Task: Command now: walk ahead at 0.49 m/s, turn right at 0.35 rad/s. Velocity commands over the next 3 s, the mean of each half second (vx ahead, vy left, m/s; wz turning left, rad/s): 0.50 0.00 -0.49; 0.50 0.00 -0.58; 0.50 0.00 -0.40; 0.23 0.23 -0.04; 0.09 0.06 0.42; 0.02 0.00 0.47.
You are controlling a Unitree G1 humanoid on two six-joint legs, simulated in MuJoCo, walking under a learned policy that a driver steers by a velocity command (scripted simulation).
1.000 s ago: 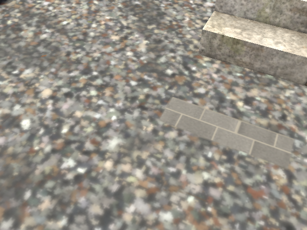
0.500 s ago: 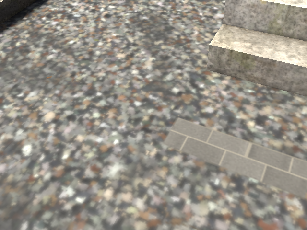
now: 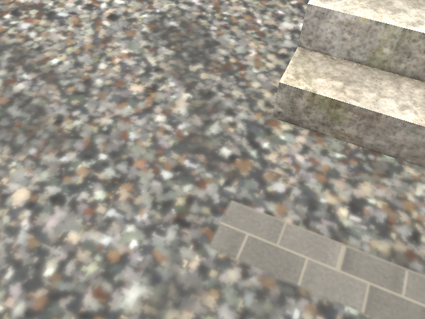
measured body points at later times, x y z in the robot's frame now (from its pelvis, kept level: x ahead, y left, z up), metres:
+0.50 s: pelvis +0.28 -0.04 -0.01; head +0.31 -0.06 +0.43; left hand +0.52 +0.15 -0.11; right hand +0.21 -0.30 -0.16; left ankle +0.10 +0.10 -0.70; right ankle +0.39 -0.14 -0.73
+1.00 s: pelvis +0.55 -0.12 +0.00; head +0.57 -0.14 +0.45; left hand +0.73 +0.12 -0.10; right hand +0.62 -0.43 -0.09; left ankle +0.72 -0.09 -0.72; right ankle +0.39 -0.14 -0.72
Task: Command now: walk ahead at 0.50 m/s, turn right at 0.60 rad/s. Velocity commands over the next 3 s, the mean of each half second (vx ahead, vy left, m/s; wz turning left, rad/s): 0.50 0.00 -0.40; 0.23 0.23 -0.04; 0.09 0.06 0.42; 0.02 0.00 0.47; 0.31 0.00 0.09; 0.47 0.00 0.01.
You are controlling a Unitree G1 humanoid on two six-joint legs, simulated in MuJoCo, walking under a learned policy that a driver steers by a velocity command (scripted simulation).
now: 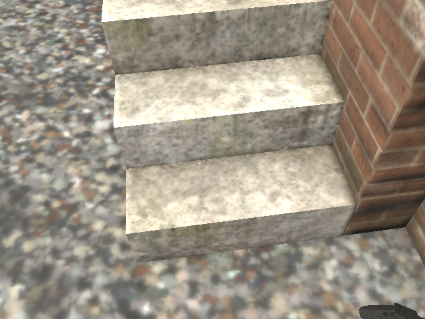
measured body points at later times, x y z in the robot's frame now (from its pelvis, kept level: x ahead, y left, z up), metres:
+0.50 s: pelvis +0.24 -0.02 +0.00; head +0.28 -0.03 +0.45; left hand +0.51 +0.15 -0.08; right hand +0.15 -0.27 -0.13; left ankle +0.13 +0.12 -0.73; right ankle +0.32 -0.12 -0.73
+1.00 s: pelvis +0.35 +0.02 +0.02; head +0.36 -0.02 +0.47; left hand +0.42 +0.31 -0.09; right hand +0.40 -0.26 -0.13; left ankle +0.43 +0.16 -0.69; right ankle +0.32 -0.12 -0.73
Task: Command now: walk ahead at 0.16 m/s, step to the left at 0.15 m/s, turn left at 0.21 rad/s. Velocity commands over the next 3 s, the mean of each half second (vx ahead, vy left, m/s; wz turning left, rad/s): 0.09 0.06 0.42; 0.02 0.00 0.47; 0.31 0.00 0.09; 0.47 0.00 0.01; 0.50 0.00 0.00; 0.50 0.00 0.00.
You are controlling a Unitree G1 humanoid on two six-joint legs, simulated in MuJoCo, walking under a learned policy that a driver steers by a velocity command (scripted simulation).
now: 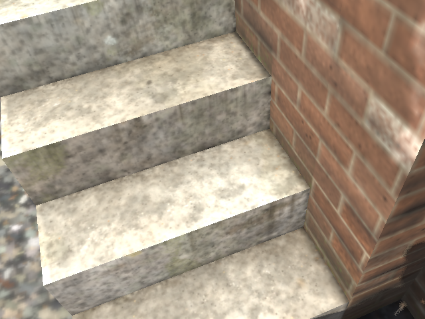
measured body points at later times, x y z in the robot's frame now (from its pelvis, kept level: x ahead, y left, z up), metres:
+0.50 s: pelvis +0.01 +0.06 -0.01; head +0.05 +0.08 +0.44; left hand +0.07 +0.36 -0.14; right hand +0.16 -0.20 -0.13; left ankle +0.04 +0.16 -0.75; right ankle +0.04 -0.07 -0.71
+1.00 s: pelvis +0.00 +0.04 -0.01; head +0.03 +0.04 +0.44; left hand -0.05 +0.33 -0.12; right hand +0.30 -0.09 -0.10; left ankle -0.06 +0.15 -0.74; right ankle +0.06 -0.08 -0.75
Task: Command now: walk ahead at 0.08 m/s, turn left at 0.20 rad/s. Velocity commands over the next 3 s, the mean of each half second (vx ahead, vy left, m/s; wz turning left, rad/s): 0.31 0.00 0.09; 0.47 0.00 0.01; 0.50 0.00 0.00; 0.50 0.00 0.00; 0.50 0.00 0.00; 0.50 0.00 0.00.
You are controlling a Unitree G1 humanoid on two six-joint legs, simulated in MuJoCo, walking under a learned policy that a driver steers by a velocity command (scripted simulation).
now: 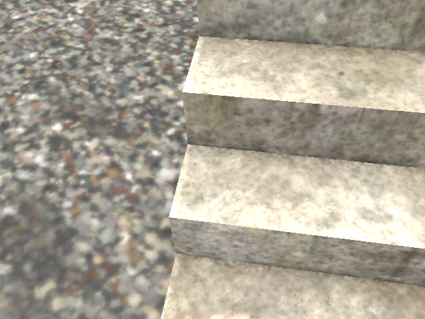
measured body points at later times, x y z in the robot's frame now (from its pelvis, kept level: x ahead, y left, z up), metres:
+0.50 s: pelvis +0.05 +0.00 +0.00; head +0.05 +0.00 +0.45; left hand +0.15 +0.26 -0.13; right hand +0.18 -0.25 -0.13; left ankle +0.00 +0.13 -0.74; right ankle +0.00 -0.13 -0.74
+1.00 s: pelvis +0.04 -0.01 +0.01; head +0.04 -0.01 +0.46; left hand +0.18 +0.25 -0.11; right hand +0.20 -0.26 -0.11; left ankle +0.00 +0.12 -0.74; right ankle +0.00 -0.13 -0.74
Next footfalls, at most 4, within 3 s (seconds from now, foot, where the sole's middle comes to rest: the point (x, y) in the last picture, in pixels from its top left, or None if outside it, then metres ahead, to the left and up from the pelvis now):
0.02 left None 0.04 0.13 -0.78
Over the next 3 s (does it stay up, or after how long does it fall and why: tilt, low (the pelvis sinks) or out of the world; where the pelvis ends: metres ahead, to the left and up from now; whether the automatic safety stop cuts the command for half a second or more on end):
stays up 0.03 -0.01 0.01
